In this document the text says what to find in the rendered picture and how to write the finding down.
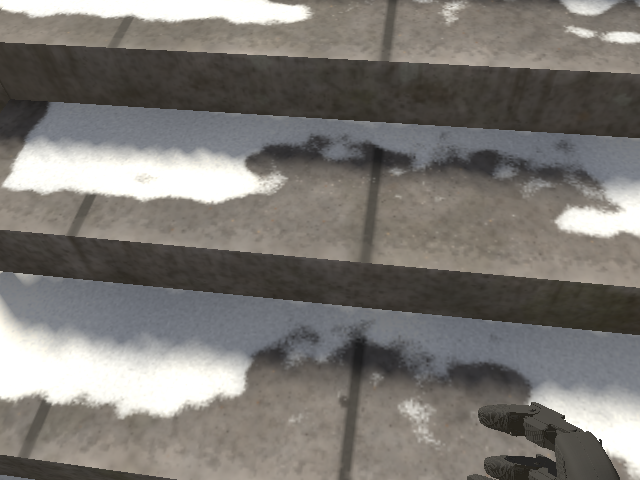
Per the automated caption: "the right robot hand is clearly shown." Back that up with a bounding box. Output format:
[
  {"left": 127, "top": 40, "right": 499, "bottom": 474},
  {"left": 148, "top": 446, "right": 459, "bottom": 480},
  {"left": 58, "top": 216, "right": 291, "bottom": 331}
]
[{"left": 467, "top": 402, "right": 620, "bottom": 480}]

